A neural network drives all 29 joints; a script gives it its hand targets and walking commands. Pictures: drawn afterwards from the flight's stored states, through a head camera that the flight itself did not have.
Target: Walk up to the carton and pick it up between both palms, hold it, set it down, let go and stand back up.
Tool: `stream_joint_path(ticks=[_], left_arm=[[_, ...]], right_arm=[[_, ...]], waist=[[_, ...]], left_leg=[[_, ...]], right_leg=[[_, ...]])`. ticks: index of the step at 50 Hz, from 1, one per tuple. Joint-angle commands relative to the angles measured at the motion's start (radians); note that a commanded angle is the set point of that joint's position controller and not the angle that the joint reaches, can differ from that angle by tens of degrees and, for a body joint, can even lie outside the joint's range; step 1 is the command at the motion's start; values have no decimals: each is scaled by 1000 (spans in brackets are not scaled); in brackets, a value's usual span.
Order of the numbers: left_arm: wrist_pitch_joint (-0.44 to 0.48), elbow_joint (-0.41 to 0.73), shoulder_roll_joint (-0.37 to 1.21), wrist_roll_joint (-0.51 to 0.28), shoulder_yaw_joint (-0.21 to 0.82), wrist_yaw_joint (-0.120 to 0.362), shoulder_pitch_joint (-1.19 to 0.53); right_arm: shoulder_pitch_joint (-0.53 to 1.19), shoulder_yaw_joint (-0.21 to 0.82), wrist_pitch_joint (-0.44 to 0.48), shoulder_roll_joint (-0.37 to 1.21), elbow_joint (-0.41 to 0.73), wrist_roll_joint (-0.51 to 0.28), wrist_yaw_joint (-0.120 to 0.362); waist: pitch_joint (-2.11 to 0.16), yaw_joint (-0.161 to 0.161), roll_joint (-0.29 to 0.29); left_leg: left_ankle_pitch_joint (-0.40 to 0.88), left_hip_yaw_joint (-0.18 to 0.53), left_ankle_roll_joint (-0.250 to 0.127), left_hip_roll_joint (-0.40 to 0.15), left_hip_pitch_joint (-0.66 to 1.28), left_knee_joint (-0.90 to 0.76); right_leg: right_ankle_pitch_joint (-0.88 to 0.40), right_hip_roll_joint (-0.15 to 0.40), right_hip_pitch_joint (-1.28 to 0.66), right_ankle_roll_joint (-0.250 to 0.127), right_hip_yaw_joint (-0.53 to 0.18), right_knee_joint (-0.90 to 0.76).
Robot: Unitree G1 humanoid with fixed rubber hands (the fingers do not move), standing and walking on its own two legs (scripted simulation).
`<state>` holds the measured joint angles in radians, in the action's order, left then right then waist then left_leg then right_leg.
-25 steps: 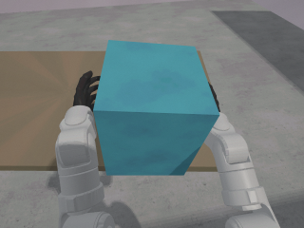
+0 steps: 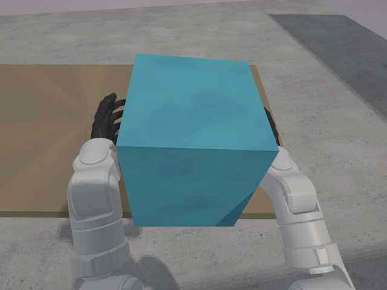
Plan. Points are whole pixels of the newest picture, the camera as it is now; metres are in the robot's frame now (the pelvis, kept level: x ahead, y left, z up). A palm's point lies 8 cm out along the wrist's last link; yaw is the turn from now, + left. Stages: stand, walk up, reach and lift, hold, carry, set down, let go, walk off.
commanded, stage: hold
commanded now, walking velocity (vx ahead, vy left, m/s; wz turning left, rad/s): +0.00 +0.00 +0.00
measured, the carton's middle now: (188, 147) +0.35 +0.00 +0.14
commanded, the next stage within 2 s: none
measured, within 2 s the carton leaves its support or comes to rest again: neither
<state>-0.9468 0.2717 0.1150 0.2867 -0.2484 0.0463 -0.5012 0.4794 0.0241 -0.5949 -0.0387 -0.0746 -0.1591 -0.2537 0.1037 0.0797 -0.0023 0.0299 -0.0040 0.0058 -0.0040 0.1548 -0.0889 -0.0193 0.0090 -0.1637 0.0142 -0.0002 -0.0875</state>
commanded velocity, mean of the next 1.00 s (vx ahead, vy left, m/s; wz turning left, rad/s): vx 0.00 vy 0.00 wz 0.00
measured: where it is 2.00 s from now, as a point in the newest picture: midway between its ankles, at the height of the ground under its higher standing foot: outside the picture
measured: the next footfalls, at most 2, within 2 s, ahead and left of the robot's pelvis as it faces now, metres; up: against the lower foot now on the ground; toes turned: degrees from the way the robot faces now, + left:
none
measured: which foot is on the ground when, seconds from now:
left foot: down 0.00-1.00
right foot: down 0.00-1.00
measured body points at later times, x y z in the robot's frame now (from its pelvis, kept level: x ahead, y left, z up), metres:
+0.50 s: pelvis +0.00 -0.01 +0.00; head +0.00 -0.01 +0.45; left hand +0.36 +0.13 +0.18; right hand +0.36 -0.16 +0.15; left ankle +0.00 +0.12 -0.76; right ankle -0.01 -0.12 -0.76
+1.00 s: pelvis +0.00 +0.00 +0.00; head +0.01 +0.00 +0.45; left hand +0.36 +0.14 +0.18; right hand +0.35 -0.16 +0.14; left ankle +0.00 +0.12 -0.76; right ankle -0.01 -0.12 -0.76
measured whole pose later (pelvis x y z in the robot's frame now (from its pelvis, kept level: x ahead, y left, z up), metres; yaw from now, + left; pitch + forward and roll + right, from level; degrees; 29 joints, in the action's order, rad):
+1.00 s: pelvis +0.00 +0.00 +0.00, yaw +0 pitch -5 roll +0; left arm -0.96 0.29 0.12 0.29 -0.24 0.04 -0.50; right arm 0.47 0.02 -0.60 -0.04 -0.07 -0.16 -0.25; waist 0.11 0.08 0.00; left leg 0.03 -0.01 0.01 0.00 0.15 -0.09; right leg -0.02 0.01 -0.16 0.01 0.00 -0.09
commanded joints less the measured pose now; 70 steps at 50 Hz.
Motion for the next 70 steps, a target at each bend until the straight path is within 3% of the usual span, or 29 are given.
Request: stream_joint_path(ticks=[1, 17, 22, 31, 43, 53, 63, 70], left_arm=[[28, 83, 351, -172, 402, 129, -458], [47, 38, 346, -153, 358, 127, -483], [53, 8, 342, -152, 340, 141, -472], [66, 63, 357, -177, 389, 139, -475], [29, 108, 361, -179, 422, 131, -438], [24, 77, 358, -165, 393, 124, -460], [48, 40, 344, -151, 352, 137, -479], [71, 30, 354, -166, 363, 138, -490]], right_arm=[[671, 303, 90, 343, 284, -79, 103], [706, 331, 98, 385, 254, -80, 105], [693, 325, 96, 390, 245, -73, 89], [678, 358, 100, 402, 279, -90, 82], [645, 330, 91, 351, 303, -92, 96], [688, 310, 92, 346, 295, -79, 115], [699, 334, 95, 387, 263, -81, 100], [700, 350, 100, 407, 260, -81, 89]], waist=[[-454, 9, 21], [-461, -25, -10], [-428, -20, -20], [-489, -9, -5], [-469, 12, 31], [-458, -4, 6], [-450, -28, -23], [-465, -21, -20]], left_leg=[[273, -5, 15, 8, 161, 62], [192, -16, -22, 15, 86, 23], [165, -15, -31, 19, 55, 12], [265, -3, -14, 20, 99, 36], [345, 1, 21, 11, 183, 74], [246, -8, 3, 6, 146, 50], [184, -18, -29, 16, 73, 13], [182, -8, -33, 17, 60, 14]], right_leg=[[-179, -51, -49, 48, 14, 58], [-219, -34, -139, 67, -4, 86], [-239, -30, -165, 74, -7, 89], [-309, -37, -158, 67, -3, 99], [-237, -54, -59, 47, 13, 65], [-169, -47, -66, 53, 13, 63], [-234, -32, -163, 73, -6, 88], [-259, -28, -172, 73, -9, 101]])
